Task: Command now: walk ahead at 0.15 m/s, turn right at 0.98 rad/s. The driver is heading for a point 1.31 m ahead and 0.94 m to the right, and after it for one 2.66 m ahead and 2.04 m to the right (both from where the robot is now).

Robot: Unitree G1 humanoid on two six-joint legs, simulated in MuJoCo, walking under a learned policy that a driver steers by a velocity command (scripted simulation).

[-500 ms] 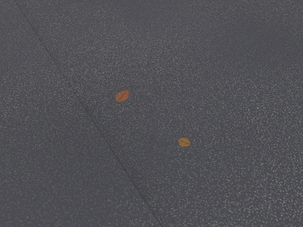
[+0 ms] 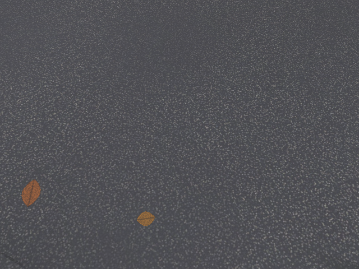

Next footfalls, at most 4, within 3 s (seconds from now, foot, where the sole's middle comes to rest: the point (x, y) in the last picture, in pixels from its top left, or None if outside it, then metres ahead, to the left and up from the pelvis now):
0.24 right None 0.06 -0.11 -0.76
0.66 left None -0.01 0.13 -0.77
1.10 right None -0.21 0.01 -0.77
1.58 left None -0.07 0.11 -0.77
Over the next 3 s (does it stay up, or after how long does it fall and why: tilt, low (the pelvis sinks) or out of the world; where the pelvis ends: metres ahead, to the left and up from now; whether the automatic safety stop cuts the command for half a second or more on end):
stays up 0.03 -0.29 0.00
